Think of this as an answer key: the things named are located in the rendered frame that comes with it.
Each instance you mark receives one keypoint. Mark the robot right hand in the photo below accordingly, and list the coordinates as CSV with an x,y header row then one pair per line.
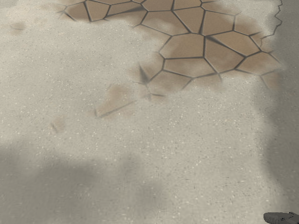
x,y
281,218

